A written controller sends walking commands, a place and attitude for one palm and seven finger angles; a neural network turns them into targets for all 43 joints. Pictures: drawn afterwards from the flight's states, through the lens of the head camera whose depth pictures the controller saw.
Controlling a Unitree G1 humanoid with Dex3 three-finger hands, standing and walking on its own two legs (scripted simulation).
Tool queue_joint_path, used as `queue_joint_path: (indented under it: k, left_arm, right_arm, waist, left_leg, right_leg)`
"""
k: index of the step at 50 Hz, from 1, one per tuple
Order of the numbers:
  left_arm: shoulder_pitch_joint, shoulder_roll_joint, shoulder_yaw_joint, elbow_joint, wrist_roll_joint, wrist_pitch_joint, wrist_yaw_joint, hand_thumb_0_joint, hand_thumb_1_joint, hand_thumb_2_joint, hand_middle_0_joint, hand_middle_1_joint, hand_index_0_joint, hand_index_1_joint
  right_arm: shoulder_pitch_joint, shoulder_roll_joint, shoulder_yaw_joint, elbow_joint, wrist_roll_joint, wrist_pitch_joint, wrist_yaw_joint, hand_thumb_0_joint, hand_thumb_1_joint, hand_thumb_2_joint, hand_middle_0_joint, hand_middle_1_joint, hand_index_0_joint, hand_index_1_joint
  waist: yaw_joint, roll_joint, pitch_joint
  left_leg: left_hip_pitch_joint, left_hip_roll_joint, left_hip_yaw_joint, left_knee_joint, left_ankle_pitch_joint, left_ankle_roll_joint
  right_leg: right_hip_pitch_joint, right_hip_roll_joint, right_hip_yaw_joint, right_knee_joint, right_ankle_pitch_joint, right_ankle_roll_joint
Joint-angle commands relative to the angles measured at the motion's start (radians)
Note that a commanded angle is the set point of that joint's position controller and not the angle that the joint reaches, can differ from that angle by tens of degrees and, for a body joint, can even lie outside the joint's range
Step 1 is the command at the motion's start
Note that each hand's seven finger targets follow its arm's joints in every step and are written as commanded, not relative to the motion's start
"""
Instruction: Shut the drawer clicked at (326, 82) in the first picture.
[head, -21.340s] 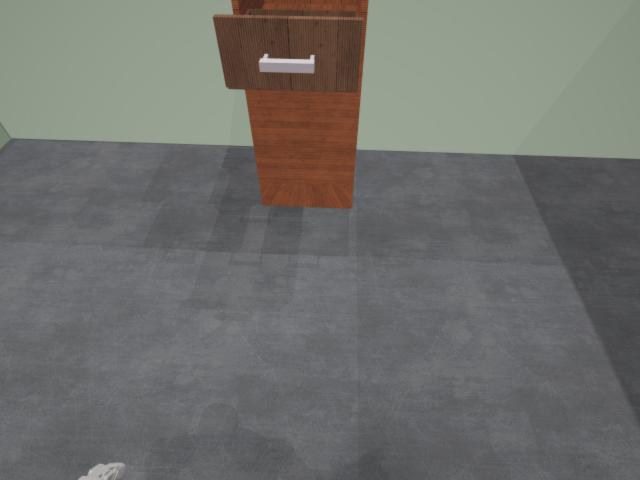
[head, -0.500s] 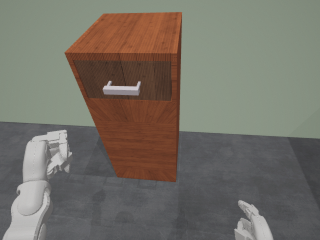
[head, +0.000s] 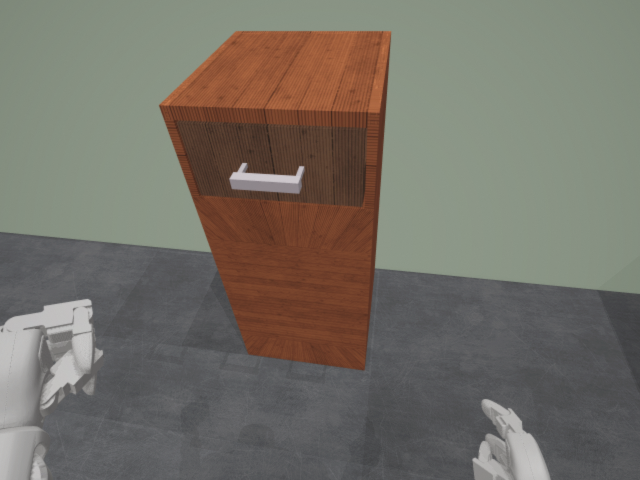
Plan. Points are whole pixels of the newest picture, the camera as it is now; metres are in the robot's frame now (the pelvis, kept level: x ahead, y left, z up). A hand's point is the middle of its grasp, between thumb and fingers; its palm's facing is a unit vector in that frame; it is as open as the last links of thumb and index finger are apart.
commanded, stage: step back with the hand held close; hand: left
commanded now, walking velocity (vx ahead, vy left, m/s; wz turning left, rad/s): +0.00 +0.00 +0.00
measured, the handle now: (268, 176) +0.64 +0.19 +0.04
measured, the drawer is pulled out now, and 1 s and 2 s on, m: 0.00 0.00 0.00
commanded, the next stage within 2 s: stop stepping back and stand still in 1.22 s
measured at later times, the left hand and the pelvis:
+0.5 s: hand (67, 375) +0.16 +0.26 +0.15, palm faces +0.25 -0.82 -0.51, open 3.2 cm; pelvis -0.04 +0.03 +0.00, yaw -2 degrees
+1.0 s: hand out of the picture +0.07 +0.28 +0.16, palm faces +0.38 -0.82 -0.42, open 3.2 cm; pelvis -0.13 +0.05 -0.02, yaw +1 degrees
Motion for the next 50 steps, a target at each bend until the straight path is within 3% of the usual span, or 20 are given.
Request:
queue_joint_path:
  k: [1, 3, 4, 6, 7, 14, 19, 26, 33, 36, 38, 40, 42, 44, 45, 46, 47, 48, 49, 50]
  left_arm:
    - [-0.077, 0.181, 0.123, -0.235, -0.004, -0.067, 0.014, 0.000, 0.900, 0.900, -1.400, -1.600, -1.400, -1.600]
    - [-0.066, 0.189, 0.133, -0.232, -0.002, -0.063, 0.012, 0.000, 0.900, 0.900, -1.400, -1.600, -1.400, -1.600]
    - [-0.154, 0.301, 0.238, -0.313, 0.009, -0.094, 0.013, 0.000, 0.900, 0.900, -1.400, -1.600, -1.400, -1.600]
    - [-0.014, 0.199, 0.163, -0.206, 0.014, -0.095, -0.003, 0.000, 0.900, 0.900, -1.400, -1.600, -1.400, -1.600]
    - [0.002, 0.193, 0.156, -0.216, 0.015, -0.097, -0.006, 0.000, 0.900, 0.900, -1.400, -1.600, -1.400, -1.600]
    - [0.098, 0.231, 0.197, -0.287, 0.010, -0.109, 0.005, 0.000, 0.900, 0.900, -1.400, -1.600, -1.400, -1.600]
    - [0.134, 0.254, 0.226, -0.322, 0.004, -0.124, 0.020, 0.000, 0.900, 0.900, -1.400, -1.600, -1.400, -1.600]
    - [0.141, 0.241, 0.222, -0.326, 0.010, -0.159, 0.039, 0.000, 0.900, 0.900, -1.400, -1.600, -1.400, -1.600]
    - [0.134, 0.249, 0.263, -0.347, 0.035, -0.198, 0.050, 0.000, 0.900, 0.900, -1.400, -1.600, -1.400, -1.600]
    - [0.132, 0.229, 0.248, -0.347, 0.033, -0.206, 0.048, 0.000, 0.900, 0.900, -1.400, -1.600, -1.400, -1.600]
    - [0.116, 0.257, 0.262, -0.377, 0.031, -0.213, 0.050, 0.000, 0.900, 0.900, -1.400, -1.600, -1.400, -1.600]
    - [0.083, 0.230, 0.220, -0.362, 0.027, -0.216, 0.059, 0.000, 0.900, 0.900, -1.400, -1.600, -1.400, -1.600]
    - [0.025, 0.221, 0.192, -0.348, 0.036, -0.205, 0.072, 0.000, 0.900, 0.900, -1.400, -1.600, -1.400, -1.600]
    - [-0.011, 0.229, 0.193, -0.340, 0.038, -0.199, 0.078, 0.000, 0.900, 0.900, -1.400, -1.600, -1.400, -1.600]
    - [-0.023, 0.234, 0.195, -0.345, 0.034, -0.201, 0.076, 0.000, 0.900, 0.900, -1.400, -1.600, -1.400, -1.600]
    - [-0.026, 0.243, 0.203, -0.355, 0.032, -0.209, 0.075, 0.000, 0.900, 0.900, -1.400, -1.600, -1.400, -1.600]
    - [-0.014, 0.245, 0.217, -0.375, 0.032, -0.218, 0.073, 0.000, 0.900, 0.900, -1.400, -1.600, -1.400, -1.600]
    - [0.004, 0.263, 0.258, -0.382, 0.046, -0.226, 0.072, 0.000, 0.900, 0.900, -1.400, -1.600, -1.400, -1.600]
    - [0.024, 0.272, 0.284, -0.377, 0.048, -0.226, 0.069, 0.000, 0.900, 0.900, -1.400, -1.600, -1.400, -1.600]
    - [0.011, 0.283, 0.282, -0.421, 0.036, -0.233, 0.063, 0.000, 0.900, 0.900, -1.400, -1.600, -1.400, -1.600]
  right_arm:
    - [-0.133, -0.088, -0.038, -0.174, 0.001, -0.062, -0.010, 0.000, -0.900, -0.900, 0.200, 0.300, 0.200, 0.300]
    - [-0.140, -0.088, -0.039, -0.170, 0.001, -0.063, -0.008, 0.000, -0.900, -0.900, 0.200, 0.300, 0.200, 0.300]
    - [-0.128, -0.110, -0.038, -0.202, 0.001, -0.026, 0.000, 0.000, -0.900, -0.900, 0.200, 0.300, 0.200, 0.300]
    - [-0.119, -0.094, -0.043, -0.195, -0.001, 0.014, 0.006, 0.000, -0.900, -0.900, 0.200, 0.300, 0.200, 0.300]
    - [-0.114, -0.098, -0.048, -0.205, 0.000, 0.026, 0.009, 0.000, -0.900, -0.900, 0.200, 0.300, 0.200, 0.300]
    - [-0.107, -0.094, -0.063, -0.260, 0.009, 0.073, 0.004, 0.000, -0.900, -0.900, 0.200, 0.300, 0.200, 0.300]
    - [-0.100, -0.095, -0.071, -0.274, 0.014, 0.073, 0.001, 0.000, -0.900, -0.900, 0.200, 0.300, 0.200, 0.300]
    - [-0.086, -0.105, -0.078, -0.267, 0.018, 0.039, -0.006, 0.000, -0.900, -0.900, 0.200, 0.300, 0.200, 0.300]
    - [-0.087, -0.120, -0.082, -0.262, 0.011, -0.022, -0.013, 0.000, -0.900, -0.900, 0.200, 0.300, 0.200, 0.300]
    - [-0.070, -0.110, -0.083, -0.253, 0.013, -0.041, -0.010, 0.000, -0.900, -0.900, 0.200, 0.300, 0.200, 0.300]
    - [-0.065, -0.105, -0.087, -0.238, 0.006, -0.050, -0.010, 0.000, -0.900, -0.900, 0.200, 0.300, 0.200, 0.300]
    - [-0.041, -0.090, -0.085, -0.200, 0.002, -0.050, -0.006, 0.000, -0.900, -0.900, 0.200, 0.300, 0.200, 0.300]
    - [-0.033, -0.086, -0.084, -0.172, -0.003, -0.045, -0.006, 0.000, -0.900, -0.900, 0.200, 0.300, 0.200, 0.300]
    - [-0.037, -0.087, -0.081, -0.161, -0.002, -0.040, -0.013, 0.000, -0.900, -0.900, 0.200, 0.300, 0.200, 0.300]
    - [-0.050, -0.096, -0.080, -0.172, 0.002, -0.038, -0.017, 0.000, -0.900, -0.900, 0.200, 0.300, 0.200, 0.300]
    - [-0.064, -0.103, -0.077, -0.182, 0.003, -0.042, -0.022, 0.000, -0.900, -0.900, 0.200, 0.300, 0.200, 0.300]
    - [-0.075, -0.116, -0.073, -0.195, 0.002, -0.054, -0.025, 0.000, -0.900, -0.900, 0.200, 0.300, 0.200, 0.300]
    - [-0.109, -0.129, -0.076, -0.206, -0.006, -0.066, -0.030, 0.000, -0.900, -0.900, 0.200, 0.300, 0.200, 0.300]
    - [-0.090, -0.099, -0.082, -0.201, -0.013, -0.067, -0.023, 0.000, -0.900, -0.900, 0.200, 0.300, 0.200, 0.300]
    - [-0.073, -0.081, -0.087, -0.198, -0.018, -0.073, -0.006, 0.000, -0.900, -0.900, 0.200, 0.300, 0.200, 0.300]
  waist:
    - [-0.007, -0.047, -0.064]
    - [-0.003, -0.034, -0.049]
    - [-0.052, -0.056, 0.034]
    - [-0.056, -0.077, -0.001]
    - [-0.058, -0.065, -0.028]
    - [-0.054, -0.043, -0.154]
    - [-0.055, -0.025, -0.164]
    - [-0.070, -0.004, -0.108]
    - [-0.060, 0.075, -0.087]
    - [-0.066, 0.030, -0.079]
    - [-0.070, -0.042, -0.082]
    - [-0.084, -0.177, -0.074]
    - [-0.100, -0.214, -0.071]
    - [-0.108, -0.188, -0.055]
    - [-0.106, -0.138, -0.031]
    - [-0.100, -0.053, -0.011]
    - [-0.094, 0.077, -0.014]
    - [-0.076, 0.237, -0.044]
    - [-0.062, 0.229, -0.107]
    - [-0.061, 0.152, -0.138]
  left_leg:
    - [0.175, -0.018, -0.012, -0.022, 0.182, 0.034]
    - [0.173, -0.018, -0.008, -0.020, 0.188, 0.030]
    - [0.100, 0.004, -0.009, 0.015, 0.146, 0.047]
    - [0.084, 0.008, -0.008, 0.025, 0.169, 0.045]
    - [0.084, 0.015, -0.006, 0.021, 0.200, 0.043]
    - [0.097, 0.043, -0.020, 0.008, 0.393, 0.042]
    - [0.039, 0.051, -0.027, -0.005, 0.332, 0.040]
    - [-0.122, 0.069, -0.062, -0.069, -0.022, 0.046]
    - [-0.422, 0.131, -0.165, -0.193, -0.426, 0.082]
    - [-0.415, 0.106, -0.141, -0.133, -0.431, 0.069]
    - [-0.308, 0.052, -0.102, -0.028, -0.363, 0.041]
    - [-0.103, -0.014, -0.054, 0.194, -0.207, 0.001]
    - [-0.023, -0.035, -0.051, 0.310, -0.150, -0.005]
    - [-0.016, -0.022, -0.080, 0.215, -0.133, 0.003]
    - [-0.051, 0.002, -0.122, 0.143, -0.185, 0.012]
    - [-0.119, 0.048, -0.190, 0.039, -0.294, 0.028]
    - [-0.267, 0.129, -0.311, -0.147, -0.485, 0.053]
    - [-0.513, 0.242, -0.462, -0.355, -0.701, 0.114]
    - [-0.553, 0.283, -0.467, -0.380, -0.635, 0.136]
    - [-0.470, 0.264, -0.412, -0.340, -0.489, 0.126]
  right_leg:
    - [-0.174, 0.013, 0.016, -0.076, 0.277, 0.000]
    - [-0.181, 0.018, 0.020, -0.091, 0.284, -0.001]
    - [-0.284, -0.032, 0.088, -0.126, 0.343, 0.010]
    - [-0.263, -0.050, 0.072, -0.100, 0.382, 0.016]
    - [-0.248, -0.047, 0.062, -0.080, 0.388, 0.019]
    - [-0.206, -0.016, 0.026, 0.011, 0.400, 0.028]
    - [-0.211, -0.008, 0.028, 0.042, 0.339, 0.031]
    - [-0.220, 0.001, 0.043, 0.061, 0.153, 0.027]
    - [-0.075, 0.050, 0.031, 0.212, 0.015, 0.026]
    - [-0.141, 0.038, 0.065, 0.171, -0.061, 0.010]
    - [-0.279, 0.001, 0.141, 0.052, -0.153, -0.016]
    - [-0.523, -0.108, 0.242, -0.085, -0.219, -0.064]
    - [-0.618, -0.170, 0.256, -0.101, -0.154, -0.084]
    - [-0.615, -0.120, 0.178, -0.034, -0.090, -0.048]
    - [-0.616, -0.075, 0.149, -0.001, -0.144, -0.023]
    - [-0.586, -0.027, 0.118, 0.045, -0.218, -0.002]
    - [-0.454, 0.044, 0.071, 0.190, -0.230, 0.020]
    - [-0.211, 0.122, 0.033, 0.462, -0.162, 0.034]
    - [-0.142, 0.123, 0.039, 0.660, -0.166, 0.018]
    - [-0.200, 0.119, 0.048, 0.713, -0.215, 0.004]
